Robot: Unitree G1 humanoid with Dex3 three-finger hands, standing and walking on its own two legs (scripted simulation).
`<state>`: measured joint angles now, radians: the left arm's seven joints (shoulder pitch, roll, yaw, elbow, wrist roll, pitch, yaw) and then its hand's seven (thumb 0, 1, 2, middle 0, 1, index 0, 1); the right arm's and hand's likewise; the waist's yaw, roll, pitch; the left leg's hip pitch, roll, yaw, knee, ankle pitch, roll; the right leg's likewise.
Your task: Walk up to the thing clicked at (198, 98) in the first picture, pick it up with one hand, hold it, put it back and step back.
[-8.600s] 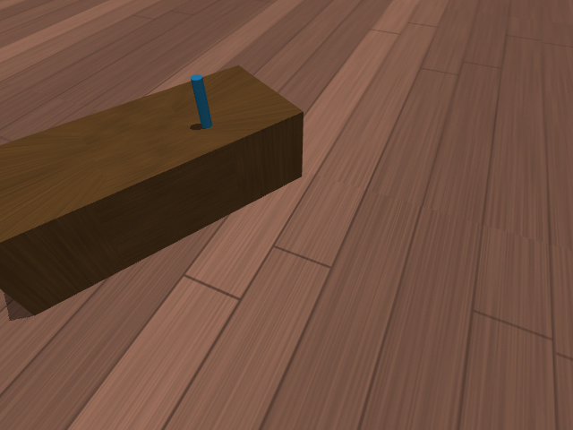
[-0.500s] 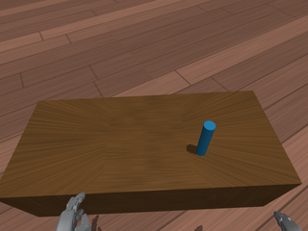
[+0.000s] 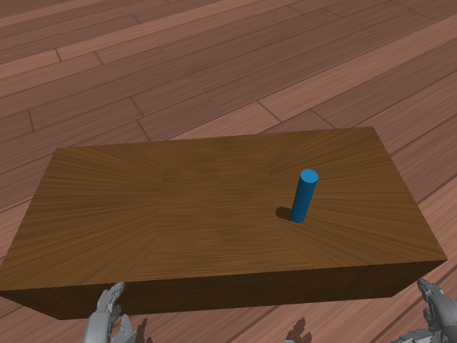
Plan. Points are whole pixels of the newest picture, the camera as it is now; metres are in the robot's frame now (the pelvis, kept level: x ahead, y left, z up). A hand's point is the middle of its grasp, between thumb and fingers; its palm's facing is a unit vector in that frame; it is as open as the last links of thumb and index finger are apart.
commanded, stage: go down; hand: right
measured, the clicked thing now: (302, 198) +0.54 -0.17 -0.22
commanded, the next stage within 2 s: approach in 1.42 s
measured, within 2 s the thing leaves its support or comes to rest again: neither
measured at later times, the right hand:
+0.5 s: hand (420, 226) +0.34 -0.33 -0.02, palm faces +0.09 +0.98 -0.15, open 17.7 cm
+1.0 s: hand (425, 189) +0.41 -0.35 +0.01, palm faces +0.09 +0.99 -0.09, open 17.5 cm
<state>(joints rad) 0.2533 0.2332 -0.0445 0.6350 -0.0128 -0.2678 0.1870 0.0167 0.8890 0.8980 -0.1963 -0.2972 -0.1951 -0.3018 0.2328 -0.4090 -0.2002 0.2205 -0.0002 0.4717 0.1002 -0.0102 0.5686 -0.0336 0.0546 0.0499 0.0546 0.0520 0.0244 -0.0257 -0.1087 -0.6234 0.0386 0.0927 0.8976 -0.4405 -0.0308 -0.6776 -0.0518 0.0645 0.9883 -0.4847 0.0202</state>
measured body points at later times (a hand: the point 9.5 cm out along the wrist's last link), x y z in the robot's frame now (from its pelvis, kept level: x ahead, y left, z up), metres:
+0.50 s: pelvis -0.02 -0.01 -0.01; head +0.07 -0.03 +0.43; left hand +0.04 +0.28 -0.10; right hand +0.33 -0.38 +0.00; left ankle +0.00 +0.14 -0.69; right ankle +0.00 -0.13 -0.69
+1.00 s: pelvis -0.01 -0.01 -0.02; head +0.12 -0.05 +0.41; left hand +0.03 +0.27 -0.11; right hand +0.40 -0.40 +0.02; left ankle +0.00 +0.14 -0.69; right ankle +0.00 -0.13 -0.69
